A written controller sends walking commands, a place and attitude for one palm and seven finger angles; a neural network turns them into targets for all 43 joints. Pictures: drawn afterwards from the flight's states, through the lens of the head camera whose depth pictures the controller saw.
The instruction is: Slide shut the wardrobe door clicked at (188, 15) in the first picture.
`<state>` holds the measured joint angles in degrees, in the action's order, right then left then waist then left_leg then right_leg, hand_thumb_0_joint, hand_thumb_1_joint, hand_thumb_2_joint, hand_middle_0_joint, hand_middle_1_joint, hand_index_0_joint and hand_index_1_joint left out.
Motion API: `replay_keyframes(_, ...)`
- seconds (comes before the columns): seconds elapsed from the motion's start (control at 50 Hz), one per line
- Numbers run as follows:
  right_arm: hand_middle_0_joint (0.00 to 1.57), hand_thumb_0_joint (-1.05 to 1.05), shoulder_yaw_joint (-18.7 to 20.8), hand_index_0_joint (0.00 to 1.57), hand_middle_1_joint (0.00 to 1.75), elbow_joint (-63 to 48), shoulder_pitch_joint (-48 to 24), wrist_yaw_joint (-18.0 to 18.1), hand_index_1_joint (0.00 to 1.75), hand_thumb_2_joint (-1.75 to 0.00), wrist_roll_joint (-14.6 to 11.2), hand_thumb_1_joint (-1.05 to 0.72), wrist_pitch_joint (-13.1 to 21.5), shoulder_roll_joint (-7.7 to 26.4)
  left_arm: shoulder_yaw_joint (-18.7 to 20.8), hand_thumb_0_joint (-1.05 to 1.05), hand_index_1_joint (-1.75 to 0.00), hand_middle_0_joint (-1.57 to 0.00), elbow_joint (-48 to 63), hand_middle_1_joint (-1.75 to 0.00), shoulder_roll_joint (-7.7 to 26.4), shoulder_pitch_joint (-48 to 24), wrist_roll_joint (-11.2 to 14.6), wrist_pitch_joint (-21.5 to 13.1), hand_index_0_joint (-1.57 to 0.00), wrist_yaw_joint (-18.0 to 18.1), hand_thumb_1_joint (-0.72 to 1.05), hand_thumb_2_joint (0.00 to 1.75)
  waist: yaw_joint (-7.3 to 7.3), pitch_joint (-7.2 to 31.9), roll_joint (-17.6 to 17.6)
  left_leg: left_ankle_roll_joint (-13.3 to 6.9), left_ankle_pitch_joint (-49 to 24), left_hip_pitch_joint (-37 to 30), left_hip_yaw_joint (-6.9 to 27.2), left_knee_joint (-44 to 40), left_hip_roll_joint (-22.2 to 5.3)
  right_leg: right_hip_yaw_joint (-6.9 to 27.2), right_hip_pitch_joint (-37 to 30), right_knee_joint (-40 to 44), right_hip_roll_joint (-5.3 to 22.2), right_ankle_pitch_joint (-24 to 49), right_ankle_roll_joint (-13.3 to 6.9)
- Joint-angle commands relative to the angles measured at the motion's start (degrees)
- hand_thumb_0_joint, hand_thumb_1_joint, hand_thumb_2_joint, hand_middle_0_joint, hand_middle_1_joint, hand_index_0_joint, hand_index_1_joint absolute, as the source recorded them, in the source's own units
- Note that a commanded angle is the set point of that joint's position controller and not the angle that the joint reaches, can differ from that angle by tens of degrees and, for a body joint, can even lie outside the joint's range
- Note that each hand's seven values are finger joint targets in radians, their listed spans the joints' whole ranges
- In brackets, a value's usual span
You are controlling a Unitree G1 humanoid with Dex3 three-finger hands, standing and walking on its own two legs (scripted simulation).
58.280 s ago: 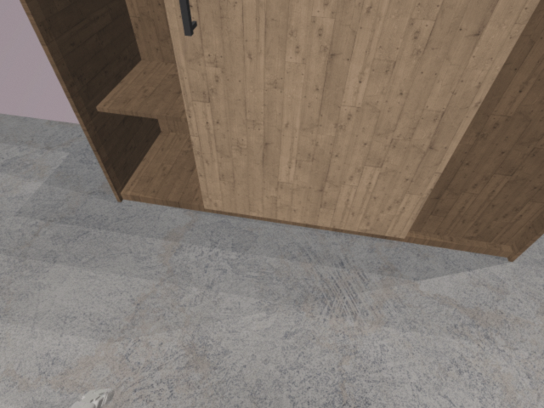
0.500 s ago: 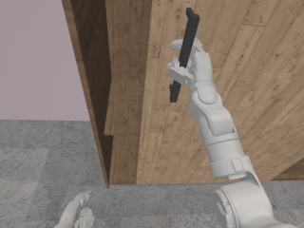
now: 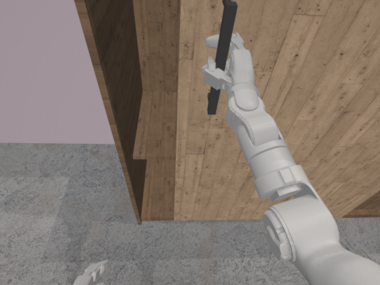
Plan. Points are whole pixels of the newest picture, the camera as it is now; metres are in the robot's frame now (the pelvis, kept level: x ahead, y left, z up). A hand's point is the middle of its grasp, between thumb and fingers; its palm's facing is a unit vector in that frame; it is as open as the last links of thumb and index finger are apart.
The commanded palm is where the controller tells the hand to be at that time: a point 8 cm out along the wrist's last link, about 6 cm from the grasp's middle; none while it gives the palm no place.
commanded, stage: step sideways, sliding the door along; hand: right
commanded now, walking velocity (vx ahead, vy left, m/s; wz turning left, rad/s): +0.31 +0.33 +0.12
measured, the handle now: (218, 62) +0.51 -0.01 +0.22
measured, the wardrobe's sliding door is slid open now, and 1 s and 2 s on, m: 0.17 0.17 0.00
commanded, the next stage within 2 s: none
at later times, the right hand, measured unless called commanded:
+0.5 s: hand (208, 75) +0.46 +0.01 +0.22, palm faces -0.07 +0.99 -0.09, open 5.9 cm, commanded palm +0.44 +0.01 +0.23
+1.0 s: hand (203, 72) +0.47 +0.02 +0.22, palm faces +0.26 +0.96 -0.10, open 6.0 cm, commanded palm +0.43 +0.04 +0.22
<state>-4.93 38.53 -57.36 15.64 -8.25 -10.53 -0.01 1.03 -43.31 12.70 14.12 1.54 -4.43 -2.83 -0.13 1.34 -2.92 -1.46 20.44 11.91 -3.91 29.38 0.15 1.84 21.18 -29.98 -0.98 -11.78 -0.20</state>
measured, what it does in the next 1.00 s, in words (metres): steps to the left: left foot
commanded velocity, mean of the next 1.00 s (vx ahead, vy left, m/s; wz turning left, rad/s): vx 0.16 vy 0.24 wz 0.10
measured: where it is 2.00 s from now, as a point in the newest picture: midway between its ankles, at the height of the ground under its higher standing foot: outside the picture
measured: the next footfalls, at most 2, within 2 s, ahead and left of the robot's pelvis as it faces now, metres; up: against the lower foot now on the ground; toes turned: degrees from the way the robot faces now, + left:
left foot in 0.96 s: +0.16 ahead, +0.35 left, +0.00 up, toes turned +2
right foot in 1.16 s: +0.14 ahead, +0.08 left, +0.00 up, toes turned -7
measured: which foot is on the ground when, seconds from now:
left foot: down 0.00-0.58, up 0.60-0.94, down 0.96-1.00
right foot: down 0.00-0.98, up 1.00-1.00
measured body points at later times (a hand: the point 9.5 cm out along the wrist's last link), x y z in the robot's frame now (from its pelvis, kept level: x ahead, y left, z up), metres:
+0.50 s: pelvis +0.00 +0.05 +0.00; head +0.08 +0.07 +0.44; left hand +0.11 +0.29 -0.14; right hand +0.45 -0.05 +0.23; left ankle -0.02 +0.10 -0.73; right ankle +0.01 -0.08 -0.69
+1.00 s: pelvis +0.06 +0.20 -0.02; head +0.15 +0.21 +0.41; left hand +0.31 +0.35 -0.14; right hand +0.45 -0.03 +0.22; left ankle +0.12 +0.35 -0.74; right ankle +0.03 -0.04 -0.72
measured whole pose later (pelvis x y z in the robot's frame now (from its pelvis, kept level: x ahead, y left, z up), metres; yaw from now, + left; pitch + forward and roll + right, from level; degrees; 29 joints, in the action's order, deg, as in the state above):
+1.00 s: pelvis +0.06 +0.20 -0.02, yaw -4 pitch -7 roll +4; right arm 2.8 15.3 -46.5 7.2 -5.2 6.3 10.6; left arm 1.8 -35.8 9.9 0.1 3.1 -1.1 -1.2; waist -10.3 -18.6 -8.8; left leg 1.6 16.0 13.9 -5.5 36.9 -1.7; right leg 6.5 13.0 -46.0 16.6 -20.8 4.1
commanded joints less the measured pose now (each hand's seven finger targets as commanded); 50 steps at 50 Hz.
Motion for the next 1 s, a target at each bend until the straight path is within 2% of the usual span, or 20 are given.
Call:
replay_keyframes(0.0, 0.45, 0.00, 7.5, 0.45, 1.40, -19.1, -34.9, -6.4, 1.40, -0.90, 3.9, -0.90, 11.9, 17.4, 1.2, 0.00, -0.30, -0.20, 9.4, -0.30, 7.4, 0.4, 0.4, -1.8, -0.20, 1.9, 0.90, 0.90, 3.18, 19.6, 3.1, 1.4, -16.0, 6.0, 4.2, -3.9, -1.4, -0.5, -19.5, -0.1, 3.9, 7.4, -3.5)
replay_keyframes(0.08, 0.45, 0.00, 0.1, 0.45, 1.40, -16.5, -32.2, -11.1, 1.40, -0.90, 3.7, -0.90, 18.0, 6.6, 1.5, 0.00, -0.30, -0.20, 10.2, -0.30, 5.2, -4.4, 0.6, -1.3, -0.20, 4.1, 0.90, 0.90, 4.21, 18.0, 3.7, 2.3, -10.1, 9.4, 2.7, 1.2, 0.6, 3.0, -21.7, -0.5, 8.3, 3.9, -5.5)
replay_keyframes(0.14, 0.45, 0.00, 0.7, 0.45, 1.40, -18.4, -30.5, -12.3, 1.40, -0.90, 2.4, -0.90, 19.2, 8.2, 1.7, 0.00, -0.30, -0.20, 11.4, -0.30, 5.9, -5.1, 0.6, -0.4, -0.20, 5.4, 0.90, 0.90, 4.07, 17.4, -3.3, 1.2, 5.6, 15.3, 3.5, 14.0, 2.5, 17.9, -25.3, 4.7, 18.0, 1.7, -10.7)
replay_keyframes(0.2, 0.45, 0.00, 1.1, 0.45, 1.40, -23.4, -33.3, -12.6, 1.40, -0.90, 2.5, -0.90, 20.3, 11.1, 1.2, 0.00, -0.30, -0.20, 11.8, -0.30, 5.8, -5.2, 0.5, 0.2, -0.20, 5.7, 0.90, 0.90, 3.92, 16.5, -5.4, -0.3, 12.1, 18.3, 5.7, 16.4, 0.8, 22.8, -27.2, 5.0, 21.2, 5.0, -12.4)
replay_keyframes(0.28, 0.45, 0.00, 1.9, 0.45, 1.40, -23.4, -31.0, -13.2, 1.40, -0.90, 2.8, -0.90, 20.9, 11.2, 1.2, 0.00, -0.30, -0.20, 11.7, -0.30, 5.9, -6.3, 1.0, 0.6, -0.20, 5.6, 0.90, 0.90, 2.62, 16.6, -1.1, -0.9, -1.1, -1.8, 5.8, -1.7, -0.1, 6.4, -15.2, -5.8, 16.1, 14.3, -7.7)
replay_keyframes(0.3, 0.45, 0.00, 2.1, 0.45, 1.40, -24.2, -31.4, -13.5, 1.40, -0.90, 3.3, -0.90, 20.9, 12.1, 1.2, 0.00, -0.30, -0.20, 12.0, -0.30, 5.6, -6.0, 1.4, 0.8, -0.20, 5.8, 0.90, 0.90, 2.52, 17.5, 5.4, -1.7, -7.6, -10.0, 6.2, -8.2, -1.7, 1.0, -8.7, -11.7, 11.0, 9.4, -4.9)
replay_keyframes(0.34, 0.45, 0.00, 2.7, 0.45, 1.40, -22.0, -33.2, -13.6, 1.40, -0.90, 4.6, -0.90, 20.0, 12.1, 1.5, 0.00, -0.30, -0.20, 11.8, -0.30, 3.8, -9.8, 1.3, 0.4, -0.20, 5.8, 0.90, 0.90, 1.03, 10.5, 25.8, -8.5, -17.8, -12.8, 23.5, -15.6, -12.7, -4.4, 6.9, -30.4, 0.6, -13.7, -1.1)
replay_keyframes(0.36, 0.45, 0.00, 2.0, 0.45, 1.40, -19.2, -32.3, -13.8, 1.40, -0.90, 5.1, -0.90, 20.1, 10.7, 2.7, 0.00, -0.30, -0.20, 10.1, -0.30, 5.2, -9.0, 1.2, 0.0, -0.20, 5.9, 0.90, 0.90, 0.83, 7.6, 22.6, -9.8, -23.2, -12.9, 26.9, -13.9, -15.1, -1.1, 9.1, -36.1, 1.3, -16.1, -1.1)
replay_keyframes(0.42, 0.45, 0.00, -6.3, 0.45, 1.40, -26.0, -35.3, -14.3, 1.40, -0.90, 5.4, -0.90, 23.1, 1.7, 1.7, 0.00, -0.30, -0.20, 9.8, -0.30, 2.3, -8.8, 0.7, -0.7, -0.20, 5.9, 0.90, 0.90, 2.11, 11.2, 7.4, -10.4, -43.7, -19.0, 16.7, -5.0, -11.7, -1.9, 5.0, -26.0, 2.7, -12.6, -1.1)
replay_keyframes(0.5, 0.45, 0.00, -9.1, 0.45, 1.40, -30.6, -34.8, -13.2, 1.40, -0.90, 5.9, -0.90, 25.2, 0.5, 2.3, 0.00, -0.30, -0.20, 10.6, -0.30, 2.6, -10.0, 0.8, 0.7, -0.20, 5.6, 0.90, 0.90, 3.13, 16.3, 7.9, -6.6, -50.6, -15.2, 4.8, 8.3, -8.3, -7.0, -13.5, 4.1, 1.5, 6.3, -1.2)
replay_keyframes(0.52, 0.45, 0.00, -10.0, 0.45, 1.40, -30.5, -33.4, -13.3, 1.40, -0.90, 5.4, -0.90, 25.0, -0.4, 3.4, 0.00, -0.30, -0.20, 11.0, -0.30, 3.5, -8.5, 1.1, 0.7, -0.20, 5.3, 0.90, 0.90, 4.41, 18.8, 5.8, -3.4, -44.1, -2.1, 2.7, 17.5, -5.8, -4.4, -30.4, 10.0, 5.8, 17.3, -3.2)
replay_keyframes(0.54, 0.45, 0.00, -12.0, 0.45, 1.40, -32.7, -33.8, -13.9, 1.40, -0.90, 4.4, -0.90, 25.2, -2.8, 4.6, 0.00, -0.30, -0.20, 11.8, -0.30, 6.0, -7.9, 1.0, 0.8, -0.20, 4.5, 0.90, 0.90, 5.12, 19.8, -4.4, -0.3, -17.4, 17.5, 1.3, 31.2, -1.0, 8.8, -46.0, 7.5, 18.1, 38.6, -8.8)
replay_keyframes(0.56, 0.45, 0.00, -14.0, 0.45, 1.40, -34.8, -34.9, -14.6, 1.40, -0.90, 3.2, -0.90, 24.9, -4.5, 4.8, 0.00, -0.30, -0.20, 12.9, -0.30, 6.1, -7.9, 1.6, 0.7, -0.20, 2.9, 0.90, 0.90, 4.78, 23.3, -8.7, -0.5, 7.2, 28.1, 9.7, 43.4, 0.5, 23.4, -52.5, 0.3, 29.3, 49.3, -14.8)
replay_keyframes(0.58, 0.45, 0.00, -12.2, 0.45, 1.40, -33.2, -35.6, -15.0, 1.40, -0.90, 3.3, -0.90, 24.5, -2.9, 4.3, 0.00, -0.30, -0.20, 12.9, -0.30, 6.1, -9.1, 1.8, 0.6, -0.20, 1.1, 0.90, 0.90, 4.62, 20.7, -2.1, -2.2, 6.5, 31.7, 15.6, 48.3, -1.6, 23.0, -49.3, -1.1, 31.6, 44.6, -16.8)
replay_keyframes(0.66, 0.45, 0.00, -11.3, 0.45, 1.40, -37.0, -33.7, -16.2, 1.40, -0.90, 5.0, -0.90, 23.2, -1.4, 5.1, 0.00, -0.30, -0.20, 12.9, -0.30, 6.5, -11.4, 1.5, 2.0, -0.20, 1.1, 0.90, 0.90, 3.21, 16.3, 1.2, -0.5, 4.0, 29.1, 12.0, 38.7, -5.2, 12.4, -36.3, 0.8, 27.5, 30.4, -13.1)
replay_keyframes(0.74, 0.45, 0.00, -12.7, 0.45, 1.40, -38.1, -32.0, -16.9, 1.40, -0.90, 5.6, -0.90, 22.3, -2.6, 5.6, 0.00, -0.30, -0.20, 15.4, -0.30, 6.4, -12.3, 2.0, 1.9, -0.20, 1.3, 0.90, 0.90, 3.28, 17.1, -8.6, 1.5, -2.5, 17.3, 2.2, 30.2, -3.8, 0.2, -29.2, 3.5, 21.4, 29.8, -9.6)
replay_keyframes(0.84, 0.45, 0.00, -11.9, 0.45, 1.40, -38.7, -27.5, -16.4, 1.40, -0.90, 4.8, -0.90, 22.6, -1.6, 4.9, 0.00, -0.30, -0.20, 16.0, -0.30, 5.0, -13.3, 1.9, 1.5, -0.20, 2.0, 0.90, 0.90, 2.01, 16.8, -16.4, 1.9, -1.4, 8.8, -2.2, 16.8, -1.6, -6.1, -30.5, -2.1, 19.7, 37.2, -6.4)
replay_keyframes(0.92, 0.45, 0.00, -9.6, 0.45, 1.40, -41.3, -21.7, -15.4, 1.40, -0.90, 5.8, -0.90, 22.4, 1.8, 3.9, 0.00, -0.30, -0.20, 14.9, -0.30, 3.8, -12.8, 2.1, 0.8, -0.20, 2.2, 0.90, 0.90, 1.09, 17.8, -5.7, 1.9, -28.1, -7.0, -3.0, -7.3, 0.5, -6.7, -27.7, -19.0, 11.8, 29.6, -1.1)
replay_keyframes(0.96, 0.45, 0.00, -7.1, 0.45, 1.40, -43.2, -18.0, -14.2, 1.40, -0.90, 7.2, -0.90, 21.8, 7.4, 3.2, 0.00, -0.30, -0.20, 14.1, -0.30, 1.1, -14.0, 1.1, 0.7, -0.20, 2.9, 0.90, 0.90, 1.54, 17.6, 16.8, -4.0, -63.6, -25.2, 15.9, -4.2, -13.9, -5.8, -2.3, -29.8, 3.4, -11.8, 2.1)
replay_keyframes(0.98, 0.45, 0.00, -5.4, 0.45, 1.40, -45.8, -14.9, -13.7, 1.40, -0.90, 6.5, -0.90, 21.5, 9.3, 4.0, 0.00, -0.30, -0.20, 14.1, -0.30, 2.3, -14.2, 1.2, 0.9, -0.20, 3.7, 0.90, 0.90, -0.11, 17.3, 27.1, -6.5, -69.1, -24.9, 22.5, -3.6, -17.4, -1.7, 2.9, -36.0, 2.3, -22.9, 1.7)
